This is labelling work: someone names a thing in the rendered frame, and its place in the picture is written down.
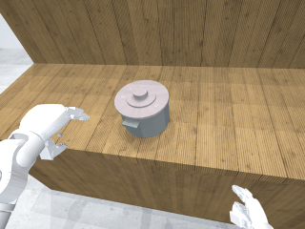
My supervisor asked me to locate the table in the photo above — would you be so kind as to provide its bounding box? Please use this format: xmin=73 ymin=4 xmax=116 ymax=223
xmin=0 ymin=0 xmax=305 ymax=229

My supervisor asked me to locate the robot left forearm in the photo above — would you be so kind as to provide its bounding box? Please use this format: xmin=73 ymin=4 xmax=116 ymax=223
xmin=0 ymin=129 xmax=46 ymax=229

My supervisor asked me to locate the knob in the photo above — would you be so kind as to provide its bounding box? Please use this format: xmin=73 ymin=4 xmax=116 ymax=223
xmin=132 ymin=86 xmax=148 ymax=99

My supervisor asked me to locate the pot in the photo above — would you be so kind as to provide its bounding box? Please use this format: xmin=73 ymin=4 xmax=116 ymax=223
xmin=121 ymin=101 xmax=170 ymax=138

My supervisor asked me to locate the left robot hand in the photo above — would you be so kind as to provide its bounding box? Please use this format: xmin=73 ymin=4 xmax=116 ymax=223
xmin=19 ymin=104 xmax=90 ymax=160

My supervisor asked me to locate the lid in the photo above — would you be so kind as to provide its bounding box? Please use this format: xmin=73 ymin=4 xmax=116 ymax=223
xmin=114 ymin=80 xmax=169 ymax=120

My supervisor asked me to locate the right robot hand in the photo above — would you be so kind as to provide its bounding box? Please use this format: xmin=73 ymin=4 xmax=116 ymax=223
xmin=230 ymin=185 xmax=269 ymax=229

